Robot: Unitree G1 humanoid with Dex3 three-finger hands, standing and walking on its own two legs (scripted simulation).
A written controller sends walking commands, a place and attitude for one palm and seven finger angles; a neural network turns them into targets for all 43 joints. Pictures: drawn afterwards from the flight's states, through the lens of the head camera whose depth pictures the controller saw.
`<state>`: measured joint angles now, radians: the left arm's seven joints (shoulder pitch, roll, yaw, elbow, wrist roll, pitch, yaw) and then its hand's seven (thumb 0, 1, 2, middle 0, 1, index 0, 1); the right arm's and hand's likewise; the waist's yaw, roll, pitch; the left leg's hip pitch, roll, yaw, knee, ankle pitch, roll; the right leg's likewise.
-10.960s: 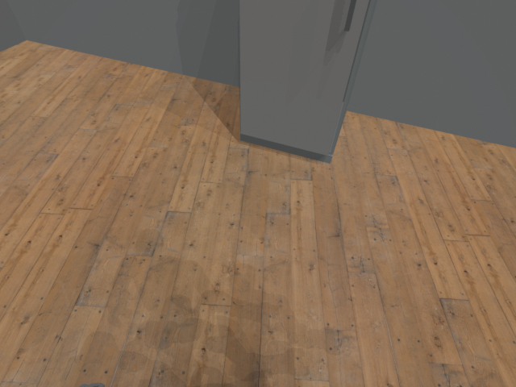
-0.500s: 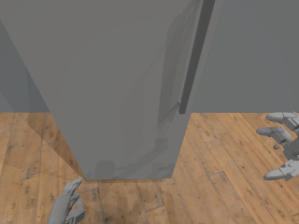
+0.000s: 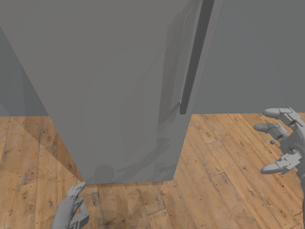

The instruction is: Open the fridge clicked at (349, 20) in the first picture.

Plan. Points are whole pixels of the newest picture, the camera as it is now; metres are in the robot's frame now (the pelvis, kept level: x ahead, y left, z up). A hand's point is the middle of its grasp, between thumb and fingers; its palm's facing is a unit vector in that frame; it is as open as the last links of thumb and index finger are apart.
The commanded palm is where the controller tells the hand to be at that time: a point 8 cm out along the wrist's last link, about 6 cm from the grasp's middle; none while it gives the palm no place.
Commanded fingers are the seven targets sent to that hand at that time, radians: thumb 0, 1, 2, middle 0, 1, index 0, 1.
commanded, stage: move the hooked fingers beside the handle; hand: right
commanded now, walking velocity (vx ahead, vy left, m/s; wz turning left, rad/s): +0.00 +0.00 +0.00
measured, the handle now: (192, 61) +0.51 -0.09 +0.20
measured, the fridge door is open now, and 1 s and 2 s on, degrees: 0 0 0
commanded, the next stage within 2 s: none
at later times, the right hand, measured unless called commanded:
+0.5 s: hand (247, 121) +0.36 -0.23 +0.13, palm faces -0.04 +1.00 -0.02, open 14.0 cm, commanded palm +0.34 -0.28 +0.13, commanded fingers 0.00 0.50 -0.30 0.30 1.20 0.30 1.20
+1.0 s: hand (226, 108) +0.40 -0.19 +0.13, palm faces -0.06 +1.00 -0.01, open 14.0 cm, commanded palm +0.39 -0.24 +0.13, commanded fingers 0.00 0.50 -0.30 0.30 1.20 0.30 1.20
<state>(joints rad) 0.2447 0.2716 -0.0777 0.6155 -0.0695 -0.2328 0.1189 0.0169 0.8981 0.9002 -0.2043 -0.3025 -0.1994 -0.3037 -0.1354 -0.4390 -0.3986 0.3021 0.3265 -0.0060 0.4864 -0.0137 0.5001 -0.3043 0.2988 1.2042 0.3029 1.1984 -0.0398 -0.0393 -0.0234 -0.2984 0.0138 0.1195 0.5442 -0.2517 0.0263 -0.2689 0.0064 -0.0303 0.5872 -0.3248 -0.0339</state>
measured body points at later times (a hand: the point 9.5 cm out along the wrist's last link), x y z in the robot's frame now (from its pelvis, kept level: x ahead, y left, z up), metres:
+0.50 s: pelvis +0.01 +0.00 +0.00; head +0.02 +0.00 +0.45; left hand +0.14 +0.25 -0.09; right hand +0.35 -0.28 +0.13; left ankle +0.02 +0.10 -0.73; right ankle -0.01 -0.10 -0.73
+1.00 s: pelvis +0.01 +0.00 +0.00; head +0.03 +0.01 +0.45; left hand +0.13 +0.25 -0.10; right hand +0.40 -0.24 +0.13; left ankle +0.02 +0.10 -0.73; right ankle -0.01 -0.10 -0.73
